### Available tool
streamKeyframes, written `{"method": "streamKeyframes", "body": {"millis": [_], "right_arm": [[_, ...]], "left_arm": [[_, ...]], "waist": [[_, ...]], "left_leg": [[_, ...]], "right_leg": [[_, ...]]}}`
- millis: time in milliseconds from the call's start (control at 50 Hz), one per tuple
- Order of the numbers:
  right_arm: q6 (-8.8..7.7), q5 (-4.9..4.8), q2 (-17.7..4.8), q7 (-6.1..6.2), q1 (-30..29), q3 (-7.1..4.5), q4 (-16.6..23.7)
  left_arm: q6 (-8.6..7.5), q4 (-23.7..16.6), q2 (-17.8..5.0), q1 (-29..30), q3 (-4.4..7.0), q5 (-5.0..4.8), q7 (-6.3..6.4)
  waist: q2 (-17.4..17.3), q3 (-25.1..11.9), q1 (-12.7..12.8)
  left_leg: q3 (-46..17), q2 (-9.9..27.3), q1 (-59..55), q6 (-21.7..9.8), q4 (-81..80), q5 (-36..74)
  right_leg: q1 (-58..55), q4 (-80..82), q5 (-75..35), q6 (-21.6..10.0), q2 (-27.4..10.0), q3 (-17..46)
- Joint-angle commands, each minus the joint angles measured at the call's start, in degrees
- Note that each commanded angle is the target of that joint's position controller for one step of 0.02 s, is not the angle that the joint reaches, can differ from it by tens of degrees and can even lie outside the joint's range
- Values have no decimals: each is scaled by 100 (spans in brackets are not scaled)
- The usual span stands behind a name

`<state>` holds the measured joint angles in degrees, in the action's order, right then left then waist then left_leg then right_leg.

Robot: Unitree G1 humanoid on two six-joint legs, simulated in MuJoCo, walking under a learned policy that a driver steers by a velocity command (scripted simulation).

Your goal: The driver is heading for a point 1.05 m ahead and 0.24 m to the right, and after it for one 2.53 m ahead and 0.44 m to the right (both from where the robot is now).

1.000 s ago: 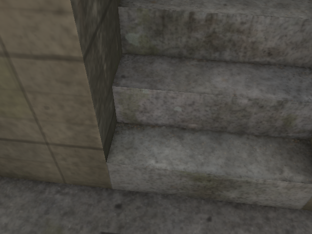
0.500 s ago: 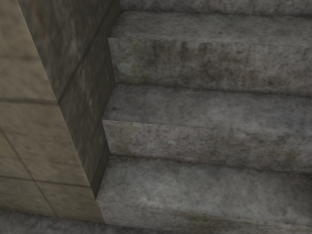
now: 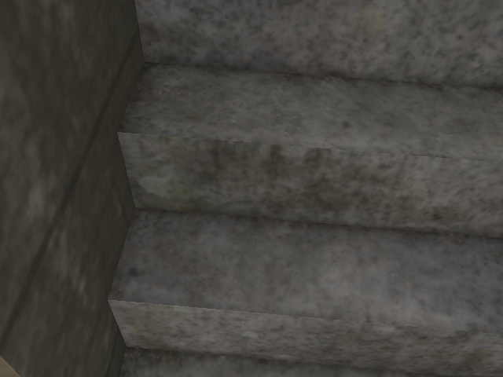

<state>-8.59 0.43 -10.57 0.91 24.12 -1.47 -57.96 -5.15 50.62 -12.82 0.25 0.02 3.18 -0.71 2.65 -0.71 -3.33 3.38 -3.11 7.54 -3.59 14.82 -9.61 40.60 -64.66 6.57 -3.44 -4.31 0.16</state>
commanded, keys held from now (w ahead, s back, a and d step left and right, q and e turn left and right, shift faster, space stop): w+shift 1.00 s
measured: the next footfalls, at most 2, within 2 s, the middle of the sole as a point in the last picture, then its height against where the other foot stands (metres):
right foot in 0.32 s outside the picture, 0.22 m higher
left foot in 1.00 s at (195, 276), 0.22 m higher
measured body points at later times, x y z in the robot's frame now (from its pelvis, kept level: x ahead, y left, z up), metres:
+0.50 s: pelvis +0.20 -0.13 +0.15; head +0.25 -0.15 +0.59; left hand +0.24 +0.11 +0.01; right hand +0.41 -0.37 +0.05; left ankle +0.18 +0.06 -0.31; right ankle +0.30 -0.23 -0.52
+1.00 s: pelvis +0.38 -0.05 +0.23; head +0.42 -0.07 +0.68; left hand +0.32 +0.19 +0.09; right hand +0.63 -0.22 +0.15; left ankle +0.51 +0.09 -0.31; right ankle +0.30 -0.23 -0.52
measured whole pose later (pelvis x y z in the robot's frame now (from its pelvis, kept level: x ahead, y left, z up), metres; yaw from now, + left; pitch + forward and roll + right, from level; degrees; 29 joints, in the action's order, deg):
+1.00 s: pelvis +0.38 -0.05 +0.23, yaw -1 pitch +6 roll +3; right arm 1.1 -1.4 -6.9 2.9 -0.4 2.2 -34.5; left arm -7.1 58.6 -9.3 -26.7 3.2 -0.3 3.2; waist 1.8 -2.3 4.4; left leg 6.7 7.3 64.5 -5.4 90.2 -32.3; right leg 3.5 -8.4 9.9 -2.7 -9.2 2.8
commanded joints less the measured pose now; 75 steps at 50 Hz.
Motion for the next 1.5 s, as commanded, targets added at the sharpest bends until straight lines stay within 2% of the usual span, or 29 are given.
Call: {"method": "streamKeyframes", "body": {"millis": [20,100,180,240,260,280,300,320,340,360,420,520,600,660,780,920,960,1000,1020,1040,1060,1080,1100,1140,1180,1280,1400,1440,1500], "right_arm": [[-156,37,-535,55,-564,42,545],[-98,170,-915,155,226,-70,477],[-25,667,-991,280,2250,-255,-310],[45,164,-716,292,389,-81,10],[88,-322,-895,281,-649,-44,442],[-44,-616,-1746,120,-869,-193,974],[-289,-771,-2275,26,-1211,-405,1020],[-379,-791,-2068,-168,-1117,-473,1150],[-347,-245,-1089,-255,-1213,-207,1202],[-270,170,-279,-202,-912,-76,1247],[173,510,552,-68,-1587,151,1794],[576,321,879,68,-2165,406,2063],[669,-29,516,176,-2047,354,1958],[742,186,313,225,-2443,231,2083],[752,-29,834,274,-3370,403,2530],[809,-29,537,192,-3686,385,3071],[869,-132,512,79,-3618,544,3161],[948,-432,150,260,-1650,251,2520],[832,-237,-320,268,-736,80,2316],[822,-73,-954,490,-188,-230,2271],[916,-36,-1685,574,816,-437,1840],[822,-51,-1788,659,101,-527,1763],[727,-134,-1605,569,-988,-469,1833],[540,-222,-547,406,-1419,-230,1336],[336,-62,68,308,-1701,-43,950],[-129,-102,-723,278,-746,-242,1091],[112,11,-1037,63,-431,-187,1466],[247,42,-1094,18,-270,-197,1547],[343,-44,-1433,108,495,-285,1459]], "left_arm": [[175,-153,106,-431,-65,21,168],[263,-772,71,606,-46,8,328],[15,-2651,409,3473,-202,-143,524],[-11,-3449,818,2944,-561,-212,329],[120,-3059,983,1606,-676,-339,194],[262,-2091,41,-1227,-184,-321,197],[316,-1783,-549,-2345,129,-350,336],[324,-1443,-1247,-3172,450,-253,429],[327,-1062,-1226,-3118,486,-298,389],[431,-950,-1189,-2997,528,-268,389],[500,-201,11,-1108,241,-180,519],[16,673,204,-1399,148,-141,199],[-103,831,-48,-1931,141,-392,293],[-290,783,-297,-2290,256,-418,322],[-388,881,-240,-3265,330,-341,370],[-318,800,-513,-3392,487,-195,547],[-192,533,-604,-2723,510,-275,452],[-239,406,-961,-2653,541,-492,291],[-366,398,-1168,-2646,562,-654,99],[-338,-129,-1025,-1881,692,-892,10],[-341,-415,-639,-799,719,-521,-162],[-280,-700,145,-329,645,-137,-215],[-234,-950,871,-747,359,15,-191],[32,-730,711,-1071,208,117,-134],[373,-894,529,-1207,220,45,-52],[801,-1290,587,-618,255,-111,13],[863,-1563,492,32,278,-132,120],[820,-1899,410,861,262,-350,241],[826,-2069,548,1180,201,-299,54]], "waist": [[-1091,-513,651],[-934,-68,201],[-812,1003,-1087],[-513,861,25],[-174,-95,718],[-854,-1737,1676],[-929,-2675,2314],[1072,-4357,2330],[2813,-5275,1838],[2409,-5084,1482],[588,-1596,26],[-77,213,-213],[295,139,4],[252,144,324],[240,578,670],[735,287,867],[928,-89,748],[663,-1380,-16],[451,-2326,-512],[-869,-2328,-1010],[-1927,-2059,-1503],[-1428,-1682,-910],[-697,-1147,122],[47,-523,599],[-243,-166,916],[-529,149,860],[-319,493,751],[-831,771,497],[-1903,250,109]], "left_leg": [[-559,1637,536,-956,30,4773],[-1032,2268,-1287,-1243,248,4752],[-2039,3122,-4414,-1154,266,2450],[-41,1925,-88,-303,-2129,1701],[587,1581,2368,-575,-2335,5092],[530,1617,2340,-888,-637,10030],[-206,1787,2490,-742,2203,12259],[-1095,893,2224,-518,5184,8061],[-2288,-636,2642,-325,7567,820],[-3108,-878,3125,-199,9357,906],[-1564,-368,4287,-83,9846,1275],[-932,-212,5451,78,9964,984],[-474,-102,5950,292,10724,965],[-494,91,6764,189,11181,992],[-565,406,8505,-110,11957,-29],[-271,1284,7665,-87,9418,-1198],[717,1261,5531,-324,6538,-1890],[1277,59,1754,-303,6022,-3692],[-83,113,689,-497,5343,-3090],[-3106,1276,261,-659,3045,-4614],[-5488,1693,89,-477,413,-4934],[-6683,2055,197,-217,-300,-4947],[-6027,2332,847,-56,154,-3801],[-3769,2357,1999,-288,1873,-2304],[-2239,2249,2345,-28,2018,-1584],[-756,2462,1144,37,644,-698],[545,2247,92,315,81,386],[939,2102,182,334,-443,230],[933,2389,-1620,-103,-1042,-148]], "right_leg": [[-716,-1289,245,-126,-10,-334],[2097,-3707,1788,-248,-48,-74],[8070,-6916,5705,-385,354,1417],[3418,-3248,4143,-436,-159,-267],[-1072,-1830,2277,-513,295,-595],[-3992,-2602,1658,-262,1308,-1320],[-5125,-1838,2509,-591,1011,-74],[-5590,702,2293,-1024,83,2075],[-6274,2052,2233,-562,-516,3565],[-5540,2931,2459,-97,-756,4025],[-2008,2721,3533,-117,-159,3110],[-446,3404,2422,-525,-57,1734],[-757,4246,2530,-1088,-580,2193],[-1770,4590,2667,-1059,-845,2582],[-3172,5159,3080,-1040,-1250,2299],[-3845,6056,2007,-1044,-1291,1664],[-3338,6987,583,-1011,-957,635],[-2891,5295,-6238,-1430,-1002,194],[-2835,3260,-7795,-1198,-1074,-68],[-1413,1252,-7577,-726,-322,13],[-316,-1002,-2368,-344,676,570],[1042,-3555,-810,-326,1222,2172],[1306,-4697,-1417,-209,1105,2042],[1344,-5332,-2039,-247,973,1439],[1621,-5497,-1936,-262,1024,1501],[3002,-5564,-659,-346,1024,933],[4430,-6532,239,-361,911,592],[4333,-5376,968,-253,813,-67],[4683,-4819,2016,-472,336,-576]]}}
Over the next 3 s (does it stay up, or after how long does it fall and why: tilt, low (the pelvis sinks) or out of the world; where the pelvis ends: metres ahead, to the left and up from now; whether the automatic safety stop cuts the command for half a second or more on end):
stays up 0.87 -0.37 0.81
